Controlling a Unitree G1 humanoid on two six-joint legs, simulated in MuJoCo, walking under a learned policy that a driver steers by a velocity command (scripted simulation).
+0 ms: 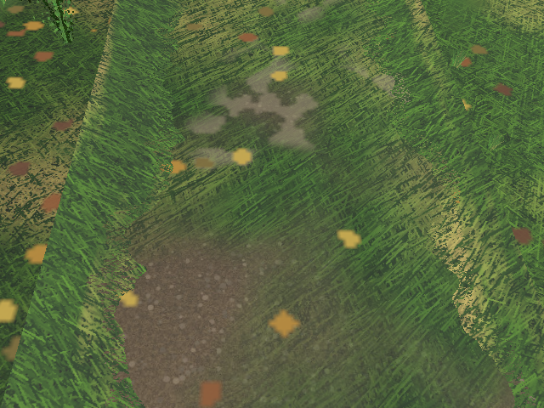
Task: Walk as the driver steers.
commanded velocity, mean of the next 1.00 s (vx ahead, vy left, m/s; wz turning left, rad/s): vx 0.36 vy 0.00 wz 0.23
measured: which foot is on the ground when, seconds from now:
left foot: down 0.00-0.46, up 0.48-0.90, down 0.92-1.00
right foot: up 0.00-0.44, down 0.46-0.92, up 0.94-1.00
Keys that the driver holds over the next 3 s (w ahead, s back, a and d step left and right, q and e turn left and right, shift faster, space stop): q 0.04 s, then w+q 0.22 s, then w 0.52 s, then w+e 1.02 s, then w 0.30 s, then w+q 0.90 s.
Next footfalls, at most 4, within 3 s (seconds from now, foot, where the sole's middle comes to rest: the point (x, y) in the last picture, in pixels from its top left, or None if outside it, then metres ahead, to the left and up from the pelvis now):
0.46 right None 0.18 -0.10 -0.77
0.92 left None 0.43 0.17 -0.77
1.46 right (256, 301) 0.72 0.03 -0.77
2.00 left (235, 197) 1.07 0.10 -0.77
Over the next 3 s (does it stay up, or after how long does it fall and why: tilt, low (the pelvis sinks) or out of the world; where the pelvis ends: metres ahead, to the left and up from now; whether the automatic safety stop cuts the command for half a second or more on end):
stays up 1.37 -0.05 -0.01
